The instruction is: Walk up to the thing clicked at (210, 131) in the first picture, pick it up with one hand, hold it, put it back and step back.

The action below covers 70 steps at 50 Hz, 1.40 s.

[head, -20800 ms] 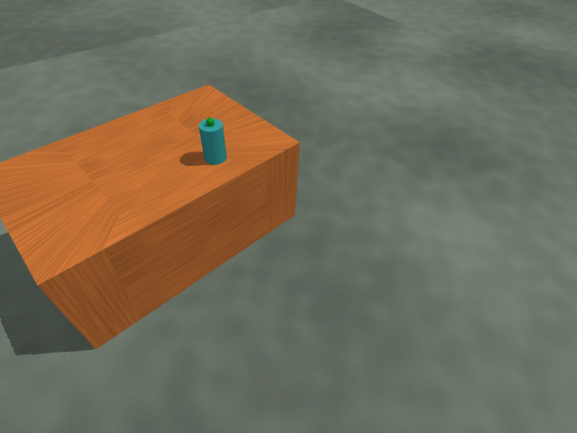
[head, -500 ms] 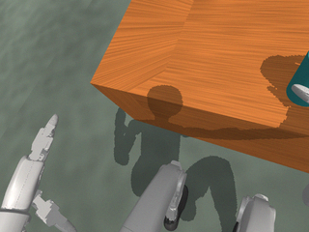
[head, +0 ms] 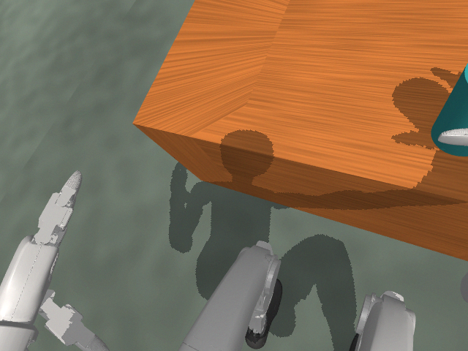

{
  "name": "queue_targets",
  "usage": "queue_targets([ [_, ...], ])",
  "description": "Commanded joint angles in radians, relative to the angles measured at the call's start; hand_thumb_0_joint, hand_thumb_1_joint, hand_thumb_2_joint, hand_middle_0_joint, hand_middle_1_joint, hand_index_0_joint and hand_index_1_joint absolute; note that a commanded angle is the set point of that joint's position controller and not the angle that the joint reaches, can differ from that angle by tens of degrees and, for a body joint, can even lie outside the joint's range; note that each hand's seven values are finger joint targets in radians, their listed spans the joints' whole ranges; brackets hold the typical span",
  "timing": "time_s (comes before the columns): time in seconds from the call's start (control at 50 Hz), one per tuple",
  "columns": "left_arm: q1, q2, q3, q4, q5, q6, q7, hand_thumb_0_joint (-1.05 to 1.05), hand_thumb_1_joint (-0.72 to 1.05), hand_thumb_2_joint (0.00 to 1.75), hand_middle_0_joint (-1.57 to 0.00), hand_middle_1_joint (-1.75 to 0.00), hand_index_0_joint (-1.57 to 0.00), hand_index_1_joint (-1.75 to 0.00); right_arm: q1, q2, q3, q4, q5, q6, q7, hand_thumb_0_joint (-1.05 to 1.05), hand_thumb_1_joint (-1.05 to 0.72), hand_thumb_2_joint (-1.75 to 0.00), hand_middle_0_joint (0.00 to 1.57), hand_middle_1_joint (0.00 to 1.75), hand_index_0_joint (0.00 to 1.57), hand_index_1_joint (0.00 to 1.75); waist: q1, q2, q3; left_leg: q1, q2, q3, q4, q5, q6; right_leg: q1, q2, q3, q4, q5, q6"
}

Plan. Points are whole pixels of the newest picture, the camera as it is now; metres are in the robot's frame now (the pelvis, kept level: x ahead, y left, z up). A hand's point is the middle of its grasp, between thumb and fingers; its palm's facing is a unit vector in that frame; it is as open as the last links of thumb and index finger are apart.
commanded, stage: withdraw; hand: right
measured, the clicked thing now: out of the picture +0.57 -0.17 -0.03
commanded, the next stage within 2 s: rise in 0.42 s
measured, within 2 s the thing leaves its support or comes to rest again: rests again in 0.46 s
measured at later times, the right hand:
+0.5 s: hand out of the picture +0.57 -0.25 +0.06, palm faces +0.22 +0.97 -0.05, open 15.2 cm
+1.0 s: hand out of the picture +0.52 -0.33 +0.15, palm faces +0.35 +0.90 -0.27, open 17.1 cm
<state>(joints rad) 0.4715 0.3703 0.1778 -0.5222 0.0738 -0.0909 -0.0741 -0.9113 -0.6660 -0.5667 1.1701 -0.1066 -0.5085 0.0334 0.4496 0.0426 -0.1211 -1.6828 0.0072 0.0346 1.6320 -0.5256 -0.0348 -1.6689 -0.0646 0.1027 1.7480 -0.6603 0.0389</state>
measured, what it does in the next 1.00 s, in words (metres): rises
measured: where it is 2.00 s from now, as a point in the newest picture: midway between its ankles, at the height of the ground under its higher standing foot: outside the picture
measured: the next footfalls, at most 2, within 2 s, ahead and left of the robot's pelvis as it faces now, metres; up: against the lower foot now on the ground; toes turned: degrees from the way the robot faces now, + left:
none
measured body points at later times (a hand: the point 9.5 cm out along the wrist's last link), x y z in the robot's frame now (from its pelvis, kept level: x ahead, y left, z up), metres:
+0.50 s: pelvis +0.00 +0.00 +0.03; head +0.20 -0.07 +0.43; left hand +0.16 +0.27 +0.13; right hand +0.56 -0.30 +0.06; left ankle +0.10 +0.14 -0.50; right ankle +0.05 -0.14 -0.50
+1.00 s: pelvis +0.04 -0.01 +0.14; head +0.16 -0.06 +0.57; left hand +0.22 +0.20 +0.14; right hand +0.49 -0.38 +0.17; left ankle +0.10 +0.14 -0.50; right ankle +0.05 -0.14 -0.50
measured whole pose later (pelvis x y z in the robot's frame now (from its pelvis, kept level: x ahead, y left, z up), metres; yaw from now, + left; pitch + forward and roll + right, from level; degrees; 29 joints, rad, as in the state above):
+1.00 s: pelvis +0.04 -0.01 +0.14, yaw -2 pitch +22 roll +5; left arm 0.38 0.24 -0.09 -0.10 0.02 0.10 -0.04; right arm -0.81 -0.70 -0.44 1.23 -0.11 -0.10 -0.02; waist 0.21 0.00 -0.14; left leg -1.05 0.00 0.04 1.07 -0.41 -0.04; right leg -1.06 -0.08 0.06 1.20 -0.54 0.02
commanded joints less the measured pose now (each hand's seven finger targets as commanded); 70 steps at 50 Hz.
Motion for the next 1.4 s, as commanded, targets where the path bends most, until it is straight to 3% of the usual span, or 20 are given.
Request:
queue_targets([
  [0.0,0.082,0.173,0.168,-0.155,-0.012,-0.047,0.030,0.00,-0.55,0.05,-0.05,-0.05,-0.05,-0.05,-0.387,-0.176,0.011,-0.204,0.010,-0.056,-0.003,0.00,0.51,-0.20,0.54,0.38,0.55,0.38,0.003,-0.388,-0.584,0.376,-0.033,0.017,-0.161,0.183,0.057,0.398,0.027,-0.035,-0.226,0.227,-0.041],
  [0.14,0.090,0.187,0.184,-0.113,-0.015,-0.040,0.036,0.00,-0.54,0.04,-0.05,-0.04,-0.05,-0.05,-0.438,-0.250,-0.007,-0.253,-0.003,-0.049,-0.006,0.00,0.32,-0.32,0.39,0.38,0.40,0.38,-0.003,-0.430,-0.603,0.349,-0.035,0.012,-0.155,0.180,0.059,0.418,0.030,-0.040,-0.223,0.229,-0.038],
  [0.28,0.070,0.183,0.135,-0.163,-0.030,-0.016,0.047,0.00,-0.54,0.05,-0.05,-0.04,-0.04,-0.04,-0.437,-0.392,-0.056,-0.353,0.011,0.011,0.027,0.00,0.31,-0.27,0.33,0.32,0.33,0.32,-0.067,-0.471,-0.770,0.512,-0.034,-0.003,-0.199,0.240,0.055,0.513,0.029,-0.052,-0.250,0.297,-0.036],
  [0.34,0.118,0.189,0.135,-0.061,-0.039,0.008,0.058,0.00,-0.54,0.04,-0.05,-0.04,-0.04,-0.04,-0.470,-0.454,-0.082,-0.411,0.034,0.047,0.050,0.00,0.33,-0.21,0.34,0.28,0.33,0.28,-0.080,-0.519,-0.710,0.488,-0.035,0.001,-0.224,0.231,0.061,0.561,0.028,-0.052,-0.285,0.313,-0.029],
  [0.44,0.064,0.154,0.071,-0.046,-0.039,0.018,0.068,0.00,-0.56,0.05,-0.05,-0.04,-0.04,-0.05,-0.429,-0.372,-0.018,-0.323,0.046,0.120,0.093,0.00,0.37,-0.12,0.22,0.16,0.22,0.16,-0.089,-0.429,-0.622,0.542,-0.037,0.001,-0.309,0.185,0.057,0.547,0.025,-0.051,-0.350,0.241,-0.035],
  [0.48,0.040,0.096,0.005,0.003,-0.037,0.016,0.066,0.00,-0.56,0.05,-0.06,-0.04,-0.05,-0.05,-0.357,-0.269,0.037,-0.176,0.048,0.142,0.122,0.00,0.37,-0.07,0.16,0.09,0.15,0.09,-0.084,-0.362,-0.498,0.512,-0.040,0.010,-0.332,0.164,0.056,0.496,0.022,-0.045,-0.371,0.219,-0.039],
  [0.52,0.017,0.120,0.023,0.008,-0.035,0.010,0.076,0.00,-0.60,0.09,-0.08,-0.07,-0.06,-0.08,-0.414,-0.318,0.006,-0.194,0.059,0.140,0.130,0.00,0.45,0.00,0.14,0.00,0.14,0.00,-0.084,-0.326,-0.503,0.521,-0.037,0.001,-0.353,0.140,0.052,0.490,0.018,-0.040,-0.384,0.187,-0.045],
  [0.54,-0.009,0.138,0.022,-0.033,-0.048,0.043,0.079,0.00,-0.57,0.07,-0.08,-0.07,-0.07,-0.07,-0.349,-0.518,-0.012,-0.089,-0.040,0.215,0.071,0.00,0.42,-0.05,0.07,0.05,0.07,0.05,-0.162,-0.345,-0.551,0.609,-0.036,-0.028,-0.407,0.113,0.046,0.554,0.018,-0.059,-0.443,0.187,-0.039],
  [0.56,0.020,0.141,0.020,-0.036,-0.047,0.061,0.074,0.00,-0.56,0.06,-0.08,-0.06,-0.07,-0.07,-0.428,-0.479,0.007,-0.141,-0.030,0.239,0.037,0.00,0.42,-0.07,0.06,0.06,0.07,0.06,-0.124,-0.349,-0.555,0.625,-0.037,-0.022,-0.425,0.117,0.043,0.569,0.014,-0.056,-0.457,0.183,-0.041],
  [0.6,0.068,0.150,0.042,-0.010,-0.048,0.079,0.067,0.00,-0.55,0.07,-0.07,-0.06,-0.06,-0.07,-0.481,-0.387,0.056,-0.171,-0.031,0.266,0.019,0.00,0.43,-0.07,0.06,0.06,0.06,0.06,-0.106,-0.354,-0.591,0.638,-0.043,0.005,-0.435,0.189,0.044,0.663,0.017,-0.050,-0.486,0.260,-0.039],
  [0.68,0.092,0.177,0.068,0.030,-0.063,0.109,0.070,0.00,-0.39,0.16,-0.03,-0.04,-0.02,-0.06,-0.414,-0.502,0.011,-0.167,-0.049,0.320,-0.035,0.00,0.36,-0.10,0.05,0.06,0.06,0.06,-0.155,-0.336,-0.632,0.739,-0.055,0.030,-0.496,0.274,0.047,0.808,0.024,-0.051,-0.561,0.385,-0.034],
  [0.76,0.000,0.101,-0.028,0.172,-0.063,0.127,0.063,0.00,-0.07,0.48,-0.13,-0.18,-0.13,-0.18,-0.394,-0.405,0.062,-0.094,-0.032,0.344,-0.063,0.00,0.51,-0.08,0.06,0.06,0.06,0.06,-0.202,-0.341,-0.468,0.706,-0.057,0.035,-0.552,0.263,0.056,0.844,0.018,-0.057,-0.633,0.413,-0.023],
  [0.84,-0.125,0.000,-0.190,0.199,-0.054,0.122,0.051,0.00,0.25,0.53,-0.13,-0.19,-0.13,-0.19,-0.347,-0.275,0.117,-0.024,-0.015,0.345,-0.067,0.00,0.53,-0.06,0.05,0.06,0.05,0.06,-0.249,-0.335,-0.474,0.803,-0.061,0.038,-0.596,0.296,0.057,0.879,0.015,-0.069,-0.681,0.466,-0.018],
  [0.88,-0.108,-0.020,-0.234,0.203,-0.053,0.122,0.047,0.00,0.31,0.56,-0.14,-0.20,-0.14,-0.20,-0.292,-0.280,0.110,-0.065,-0.009,0.346,-0.068,0.00,0.49,-0.09,0.06,0.06,0.06,0.06,-0.272,-0.324,-0.534,0.904,-0.059,0.035,-0.621,0.349,0.053,0.920,0.020,-0.079,-0.699,0.510,-0.019],
  [0.98,0.023,0.073,-0.104,0.288,-0.074,0.158,0.055,0.00,0.57,0.71,-0.17,-0.24,-0.17,-0.24,-0.010,-0.179,0.163,-0.180,0.032,0.412,-0.068,0.00,0.49,-0.09,0.06,0.06,0.06,0.06,-0.245,-0.241,-0.442,0.949,-0.060,0.052,-0.685,0.402,0.053,1.019,0.025,-0.074,-0.776,0.592,-0.019],
  [1.04,-0.008,0.083,-0.075,0.335,-0.095,0.177,0.066,0.00,0.71,0.79,-0.18,-0.27,-0.18,-0.27,0.089,-0.104,0.212,-0.329,0.061,0.457,-0.075,0.00,0.48,-0.10,0.06,0.07,0.06,0.07,-0.270,-0.207,-0.396,0.959,-0.052,0.054,-0.726,0.382,0.054,1.062,0.024,-0.077,-0.820,0.567,-0.024],
  [1.14,-0.095,-0.022,-0.180,0.375,-0.105,0.180,0.081,0.00,0.89,0.90,-0.20,-0.30,-0.20,-0.30,0.266,0.036,0.287,-0.605,0.095,0.475,-0.099,0.00,0.47,-0.10,0.06,0.07,0.06,0.07,-0.348,-0.209,-0.412,1.092,-0.038,0.041,-0.769,0.423,0.057,1.125,0.037,-0.094,-0.876,0.589,-0.022],
  [1.22,-0.120,-0.056,-0.211,0.429,-0.107,0.183,0.106,0.00,0.90,0.90,-0.20,-0.30,-0.20,-0.30,0.405,0.067,0.297,-0.761,0.114,0.470,-0.129,0.00,0.48,-0.10,0.06,0.07,0.06,0.07,-0.394,-0.211,-0.378,1.167,-0.028,0.029,-0.799,0.465,0.060,1.179,0.039,-0.106,-0.910,0.651,-0.017],
  [1.28,-0.091,-0.046,-0.182,0.489,-0.107,0.191,0.121,0.00,0.90,0.90,-0.20,-0.30,-0.20,-0.30,0.594,0.158,0.339,-0.826,0.134,0.480,-0.138,0.00,0.47,-0.11,0.06,0.07,0.06,0.07,-0.404,-0.224,-0.305,1.177,-0.026,0.036,-0.815,0.456,0.062,1.218,0.034,-0.105,-0.942,0.709,-0.004],
  [1.38,-0.102,-0.039,-0.134,0.509,-0.111,0.204,0.134,0.00,0.90,0.90,-0.20,-0.29,-0.20,-0.30,0.870,0.291,0.432,-0.909,0.148,0.511,-0.133,0.00,0.50,-0.08,0.06,0.06,0.06,0.06,-0.409,-0.124,-0.187,1.205,-0.018,0.036,-0.863,0.418,0.051,1.178,0.042,-0.124,-0.986,0.575,-0.017],
])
